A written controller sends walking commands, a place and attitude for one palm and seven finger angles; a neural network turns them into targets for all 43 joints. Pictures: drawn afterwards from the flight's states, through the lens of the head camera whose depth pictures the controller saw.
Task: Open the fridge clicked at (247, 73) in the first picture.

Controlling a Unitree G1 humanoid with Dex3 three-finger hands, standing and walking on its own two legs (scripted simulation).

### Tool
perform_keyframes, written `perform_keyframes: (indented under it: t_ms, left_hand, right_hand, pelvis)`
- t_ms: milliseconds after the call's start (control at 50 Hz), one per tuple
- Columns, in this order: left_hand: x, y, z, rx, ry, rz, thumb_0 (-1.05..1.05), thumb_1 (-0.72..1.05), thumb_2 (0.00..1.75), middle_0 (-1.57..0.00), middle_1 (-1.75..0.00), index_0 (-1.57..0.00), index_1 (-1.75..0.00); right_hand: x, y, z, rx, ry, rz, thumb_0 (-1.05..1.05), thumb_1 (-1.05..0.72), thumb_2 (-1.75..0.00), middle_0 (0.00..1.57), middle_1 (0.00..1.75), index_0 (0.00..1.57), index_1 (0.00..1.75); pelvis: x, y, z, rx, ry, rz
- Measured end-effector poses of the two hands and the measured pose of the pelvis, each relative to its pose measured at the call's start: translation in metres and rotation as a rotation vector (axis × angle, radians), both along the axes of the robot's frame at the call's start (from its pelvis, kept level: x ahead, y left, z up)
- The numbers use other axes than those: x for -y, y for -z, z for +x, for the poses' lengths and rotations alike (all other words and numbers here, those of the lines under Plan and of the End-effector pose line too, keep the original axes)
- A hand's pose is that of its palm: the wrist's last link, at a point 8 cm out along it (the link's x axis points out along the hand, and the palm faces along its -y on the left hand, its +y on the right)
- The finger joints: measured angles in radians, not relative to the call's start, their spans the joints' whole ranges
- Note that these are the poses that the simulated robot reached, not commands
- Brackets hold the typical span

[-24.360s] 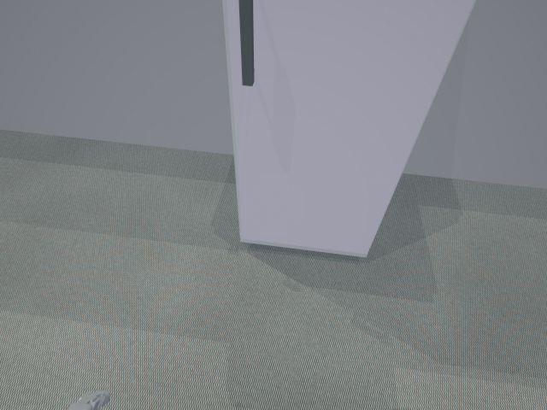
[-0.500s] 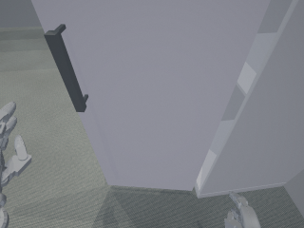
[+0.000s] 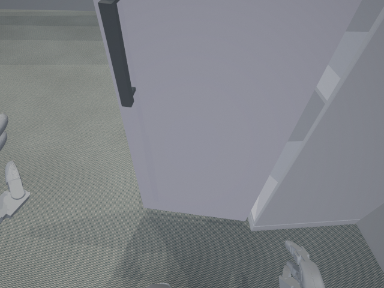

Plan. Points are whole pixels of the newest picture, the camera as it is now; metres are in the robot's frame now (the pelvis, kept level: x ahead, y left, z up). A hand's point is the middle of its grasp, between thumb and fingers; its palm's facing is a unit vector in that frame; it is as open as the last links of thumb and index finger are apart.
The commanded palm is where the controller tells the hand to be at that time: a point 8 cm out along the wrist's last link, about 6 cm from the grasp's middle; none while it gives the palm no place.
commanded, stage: step back with the hand held close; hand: left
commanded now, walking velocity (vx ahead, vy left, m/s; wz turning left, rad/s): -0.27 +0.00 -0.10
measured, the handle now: (122, 56) +0.55 +0.22 +0.20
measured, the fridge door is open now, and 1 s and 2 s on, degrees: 78 78 78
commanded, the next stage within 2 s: stop stepping back and stand still in 0.46 s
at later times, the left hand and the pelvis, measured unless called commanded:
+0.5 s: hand (10, 238) +0.14 +0.25 +0.17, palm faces +0.35 -0.82 -0.45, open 7.4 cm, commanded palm +0.08 +0.29 +0.19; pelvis -0.08 +0.00 +0.00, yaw -5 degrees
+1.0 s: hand out of the picture +0.14 +0.29 +0.17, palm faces +0.30 -0.91 -0.28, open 7.4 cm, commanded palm +0.05 +0.34 +0.19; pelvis -0.13 +0.06 +0.01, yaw -8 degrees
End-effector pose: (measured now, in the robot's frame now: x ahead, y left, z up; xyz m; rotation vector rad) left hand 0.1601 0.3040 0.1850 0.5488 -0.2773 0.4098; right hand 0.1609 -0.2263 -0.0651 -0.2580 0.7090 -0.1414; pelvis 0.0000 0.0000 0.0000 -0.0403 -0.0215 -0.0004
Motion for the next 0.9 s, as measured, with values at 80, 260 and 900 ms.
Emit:
perform_keyframes:
  t_ms: [80,260,900]
  left_hand:
    - [0.005,-0.003,-0.021,0.032,0.001,-0.010,0.02,0.89,0.90,-0.21,-0.30,-0.21,-0.31]
    - [-0.015,-0.006,-0.028,0.126,0.035,-0.007,0.01,0.88,0.90,-0.21,-0.30,-0.21,-0.31]
    - [-0.051,0.028,-0.059,0.131,0.059,-0.187,0.01,0.89,0.90,-0.21,-0.30,-0.21,-0.31]
  right_hand:
    - [0.002,0.001,-0.012,-0.015,-0.022,-0.012,0.01,-0.90,-0.90,0.20,0.30,0.20,0.30]
    - [0.002,-0.007,-0.041,-0.002,0.022,-0.077,0.01,-0.90,-0.90,0.20,0.30,0.20,0.30]
    - [0.011,0.001,-0.193,-0.089,0.237,-0.158,0.01,-0.90,-0.90,0.19,0.30,0.20,0.30]
  pelvis:
    - [0.003,0.000,-0.010,-0.005,-0.001,-0.001]
    - [-0.012,0.003,-0.036,-0.001,-0.007,-0.034]
    - [-0.051,0.012,-0.107,0.001,0.109,-0.004]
